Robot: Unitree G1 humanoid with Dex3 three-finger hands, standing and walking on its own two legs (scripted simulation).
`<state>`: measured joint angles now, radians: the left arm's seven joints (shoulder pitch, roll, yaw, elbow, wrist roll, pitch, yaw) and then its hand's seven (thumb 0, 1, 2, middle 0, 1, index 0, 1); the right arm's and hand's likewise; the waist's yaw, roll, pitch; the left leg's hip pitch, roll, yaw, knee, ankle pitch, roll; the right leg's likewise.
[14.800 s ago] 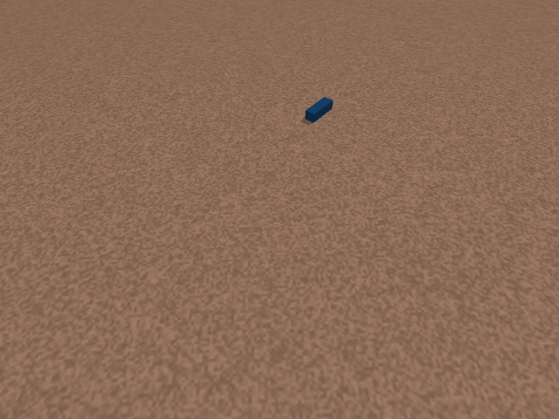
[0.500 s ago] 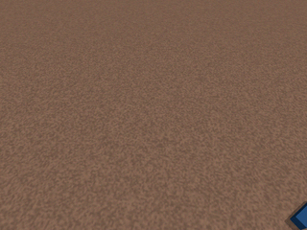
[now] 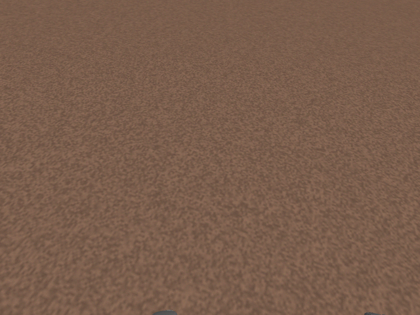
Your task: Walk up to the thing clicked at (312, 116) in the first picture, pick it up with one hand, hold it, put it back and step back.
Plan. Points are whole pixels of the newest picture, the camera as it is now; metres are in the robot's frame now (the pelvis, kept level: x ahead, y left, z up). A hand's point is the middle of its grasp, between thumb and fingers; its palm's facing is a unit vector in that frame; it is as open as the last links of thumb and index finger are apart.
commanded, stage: walk up
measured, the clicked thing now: out of the picture +0.19 -0.98 -0.72
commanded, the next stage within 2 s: none
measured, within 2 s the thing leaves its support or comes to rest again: neither
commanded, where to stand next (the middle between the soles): +1.36 -0.07 m, yaw -2 degrees
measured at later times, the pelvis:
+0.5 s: pelvis +0.27 -0.04 -0.01, yaw -2 degrees
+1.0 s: pelvis +0.55 -0.03 -0.01, yaw -2 degrees
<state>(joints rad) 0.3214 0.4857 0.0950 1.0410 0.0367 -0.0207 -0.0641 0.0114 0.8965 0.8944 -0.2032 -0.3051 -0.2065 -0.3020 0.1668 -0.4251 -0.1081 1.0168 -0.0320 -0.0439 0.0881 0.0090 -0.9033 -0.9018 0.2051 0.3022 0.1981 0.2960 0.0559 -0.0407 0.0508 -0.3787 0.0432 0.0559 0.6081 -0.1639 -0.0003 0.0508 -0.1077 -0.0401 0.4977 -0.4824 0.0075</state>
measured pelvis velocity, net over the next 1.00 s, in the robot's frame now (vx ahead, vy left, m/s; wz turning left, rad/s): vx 0.55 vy -0.03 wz -0.03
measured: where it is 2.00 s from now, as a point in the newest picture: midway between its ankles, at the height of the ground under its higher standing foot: (225, 182)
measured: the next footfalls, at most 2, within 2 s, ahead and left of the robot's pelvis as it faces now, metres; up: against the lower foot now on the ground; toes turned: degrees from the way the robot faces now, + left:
right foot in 0.46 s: +0.41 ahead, -0.18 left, +0.00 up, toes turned -7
left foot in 0.92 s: +0.69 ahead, +0.07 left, +0.00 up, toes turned +4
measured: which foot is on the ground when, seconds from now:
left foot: down 0.00-0.50, up 0.52-0.90, down 0.92-1.00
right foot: down 0.00-0.00, up 0.02-0.44, down 0.46-0.94, up 0.96-1.00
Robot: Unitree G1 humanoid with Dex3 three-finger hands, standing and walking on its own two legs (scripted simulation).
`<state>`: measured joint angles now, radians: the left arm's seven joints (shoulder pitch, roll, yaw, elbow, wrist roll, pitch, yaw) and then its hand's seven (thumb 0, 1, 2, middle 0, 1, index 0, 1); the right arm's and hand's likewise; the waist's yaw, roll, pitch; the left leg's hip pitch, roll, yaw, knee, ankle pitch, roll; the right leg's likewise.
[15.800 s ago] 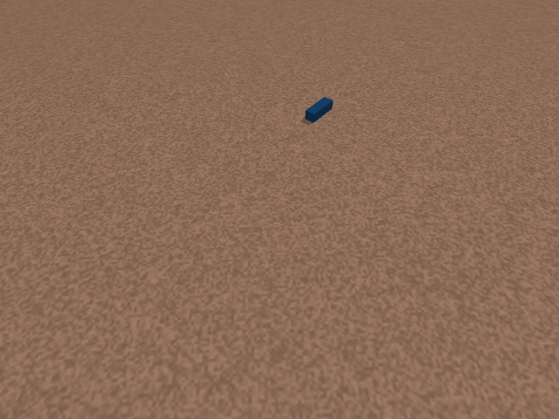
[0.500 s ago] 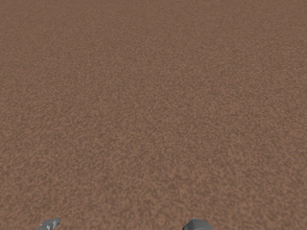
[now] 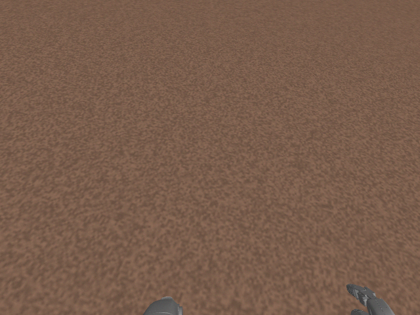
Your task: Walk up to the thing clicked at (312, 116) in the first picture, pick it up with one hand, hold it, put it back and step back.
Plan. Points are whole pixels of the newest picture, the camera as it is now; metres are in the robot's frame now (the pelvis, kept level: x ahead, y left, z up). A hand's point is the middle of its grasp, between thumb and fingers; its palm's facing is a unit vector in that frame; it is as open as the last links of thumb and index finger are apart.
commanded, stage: walk up
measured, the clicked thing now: out of the picture -0.33 -0.96 -0.72
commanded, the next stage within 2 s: none
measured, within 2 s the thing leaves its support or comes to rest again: neither
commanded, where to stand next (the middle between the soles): +0.81 -0.01 m, yaw +0 degrees
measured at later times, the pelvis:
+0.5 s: pelvis +0.22 -0.06 +0.01, yaw -1 degrees
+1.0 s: pelvis +0.41 -0.02 +0.01, yaw +2 degrees
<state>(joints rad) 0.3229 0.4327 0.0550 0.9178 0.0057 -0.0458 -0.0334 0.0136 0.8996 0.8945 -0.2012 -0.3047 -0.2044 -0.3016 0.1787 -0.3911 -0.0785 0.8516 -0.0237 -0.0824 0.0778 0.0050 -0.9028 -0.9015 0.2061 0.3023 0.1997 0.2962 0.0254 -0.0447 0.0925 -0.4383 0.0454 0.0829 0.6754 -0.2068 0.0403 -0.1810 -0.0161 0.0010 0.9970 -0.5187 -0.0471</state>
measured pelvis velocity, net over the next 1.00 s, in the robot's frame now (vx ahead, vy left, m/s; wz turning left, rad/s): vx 0.41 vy -0.02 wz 0.04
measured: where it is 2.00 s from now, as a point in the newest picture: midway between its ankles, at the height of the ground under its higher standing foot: (206, 196)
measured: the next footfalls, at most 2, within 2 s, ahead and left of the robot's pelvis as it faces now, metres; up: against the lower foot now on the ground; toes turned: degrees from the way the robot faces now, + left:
right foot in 0.40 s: +0.33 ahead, -0.17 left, +0.00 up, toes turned -6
left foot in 0.92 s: +0.53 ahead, +0.10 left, +0.00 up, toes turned +6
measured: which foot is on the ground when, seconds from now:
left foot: down 0.00-0.42, up 0.44-0.90, down 0.92-1.00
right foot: up 0.00-0.38, down 0.40-0.96, up 0.98-1.00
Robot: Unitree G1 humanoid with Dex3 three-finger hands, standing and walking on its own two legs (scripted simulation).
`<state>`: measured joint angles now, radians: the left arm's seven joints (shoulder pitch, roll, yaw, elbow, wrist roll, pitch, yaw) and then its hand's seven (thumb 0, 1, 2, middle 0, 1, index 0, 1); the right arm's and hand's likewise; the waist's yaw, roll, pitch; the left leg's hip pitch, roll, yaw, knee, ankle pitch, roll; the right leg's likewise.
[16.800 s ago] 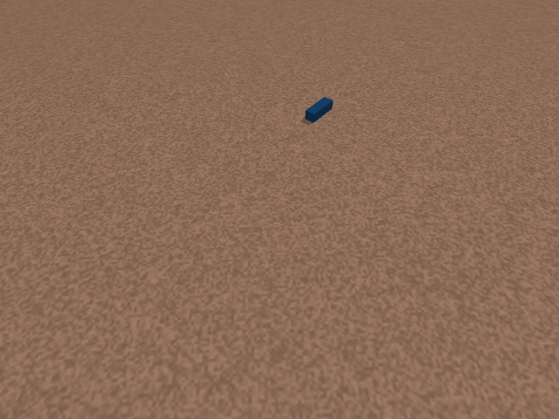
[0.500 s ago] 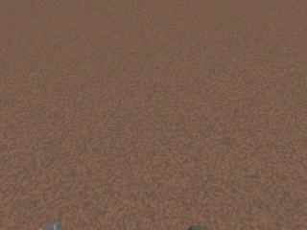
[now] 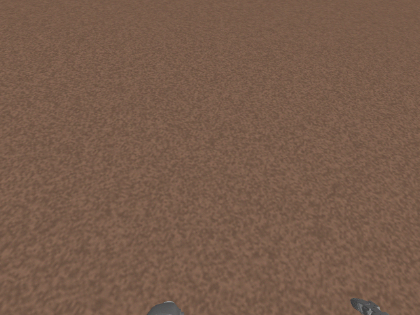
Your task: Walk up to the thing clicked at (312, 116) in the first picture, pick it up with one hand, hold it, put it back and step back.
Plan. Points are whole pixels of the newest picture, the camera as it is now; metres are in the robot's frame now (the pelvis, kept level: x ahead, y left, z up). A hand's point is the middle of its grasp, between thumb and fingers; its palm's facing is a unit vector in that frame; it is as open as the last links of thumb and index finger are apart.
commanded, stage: walk up
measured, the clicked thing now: out of the picture -0.77 -0.91 -0.73
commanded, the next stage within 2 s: none
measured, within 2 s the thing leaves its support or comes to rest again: neither
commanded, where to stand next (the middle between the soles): +0.41 +0.00 m, yaw -2 degrees
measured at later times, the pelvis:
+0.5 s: pelvis +0.17 -0.03 -0.02, yaw -16 degrees
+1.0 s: pelvis +0.35 +0.09 -0.03, yaw -41 degrees
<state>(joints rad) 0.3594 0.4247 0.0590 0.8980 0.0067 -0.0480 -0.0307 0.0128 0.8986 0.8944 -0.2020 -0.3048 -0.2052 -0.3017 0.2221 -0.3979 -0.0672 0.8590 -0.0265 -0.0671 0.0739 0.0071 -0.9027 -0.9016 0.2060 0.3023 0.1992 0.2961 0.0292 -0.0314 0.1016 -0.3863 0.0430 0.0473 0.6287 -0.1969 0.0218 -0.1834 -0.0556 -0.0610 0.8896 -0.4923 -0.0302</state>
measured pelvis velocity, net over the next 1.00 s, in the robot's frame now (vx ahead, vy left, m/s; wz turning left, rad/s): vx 0.35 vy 0.09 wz -0.71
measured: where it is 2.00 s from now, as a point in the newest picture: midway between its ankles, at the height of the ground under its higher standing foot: (169, 276)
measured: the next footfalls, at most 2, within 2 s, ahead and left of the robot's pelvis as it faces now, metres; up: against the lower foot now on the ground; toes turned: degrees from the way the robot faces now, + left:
right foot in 0.42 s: +0.25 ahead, -0.19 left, +0.00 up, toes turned -20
left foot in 0.92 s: +0.54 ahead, +0.09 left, +0.00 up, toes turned -38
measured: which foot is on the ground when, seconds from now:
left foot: down 0.00-0.44, up 0.46-0.90, down 0.92-1.00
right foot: up 0.00-0.40, down 0.42-0.94, up 0.96-1.00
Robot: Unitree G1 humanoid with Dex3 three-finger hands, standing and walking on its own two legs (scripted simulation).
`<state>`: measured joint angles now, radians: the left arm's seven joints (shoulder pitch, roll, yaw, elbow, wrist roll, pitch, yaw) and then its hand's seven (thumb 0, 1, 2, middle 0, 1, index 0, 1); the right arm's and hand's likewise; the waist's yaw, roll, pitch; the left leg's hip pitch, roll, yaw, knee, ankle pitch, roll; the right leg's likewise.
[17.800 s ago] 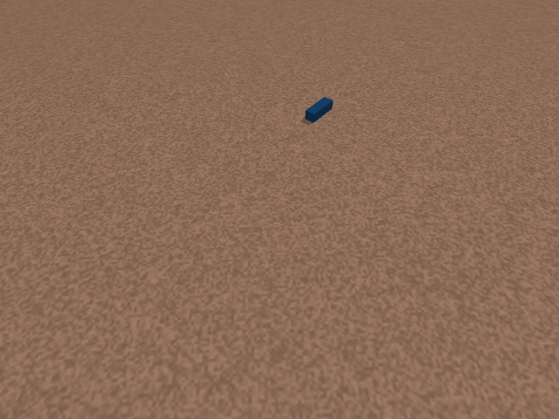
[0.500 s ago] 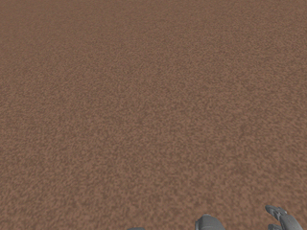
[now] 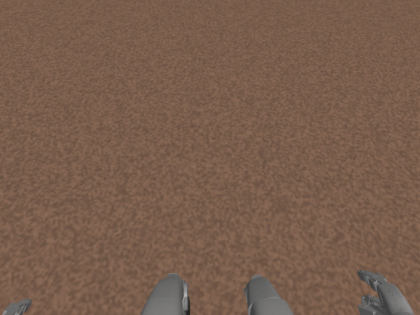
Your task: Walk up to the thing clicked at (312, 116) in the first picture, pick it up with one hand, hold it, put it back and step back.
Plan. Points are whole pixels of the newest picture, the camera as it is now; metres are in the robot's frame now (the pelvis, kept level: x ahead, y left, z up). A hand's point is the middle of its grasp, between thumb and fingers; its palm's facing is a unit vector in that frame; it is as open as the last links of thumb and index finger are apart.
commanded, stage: walk up
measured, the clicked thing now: out of the picture -0.20 -1.49 -0.70
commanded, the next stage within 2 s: none
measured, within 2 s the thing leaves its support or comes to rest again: neither
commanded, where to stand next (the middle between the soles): +0.11 -0.02 m, yaw -37 degrees
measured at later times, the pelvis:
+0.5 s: pelvis -0.03 +0.08 +0.04, yaw -21 degrees
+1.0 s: pelvis -0.06 +0.05 +0.05, yaw -37 degrees
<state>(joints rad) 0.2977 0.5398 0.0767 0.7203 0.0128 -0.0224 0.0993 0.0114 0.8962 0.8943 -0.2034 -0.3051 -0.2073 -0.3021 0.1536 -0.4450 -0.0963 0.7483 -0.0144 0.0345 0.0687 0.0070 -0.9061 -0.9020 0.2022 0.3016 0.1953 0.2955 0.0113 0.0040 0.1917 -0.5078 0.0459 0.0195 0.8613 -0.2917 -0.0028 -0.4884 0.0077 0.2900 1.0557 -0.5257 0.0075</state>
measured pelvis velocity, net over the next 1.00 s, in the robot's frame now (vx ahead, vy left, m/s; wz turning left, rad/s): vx -0.06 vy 0.05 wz -0.65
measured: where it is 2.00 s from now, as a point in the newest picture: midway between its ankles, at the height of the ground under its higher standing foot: outside the picture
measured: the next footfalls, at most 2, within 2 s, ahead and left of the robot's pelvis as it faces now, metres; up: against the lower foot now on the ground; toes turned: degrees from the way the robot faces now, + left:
right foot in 0.66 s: -0.09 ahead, -0.04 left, +0.00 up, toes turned -30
left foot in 1.14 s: +0.13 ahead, +0.09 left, +0.00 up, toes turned -49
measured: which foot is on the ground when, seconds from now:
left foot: down 0.00-0.66, up 0.68-1.00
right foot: up 0.00-0.64, down 0.66-1.00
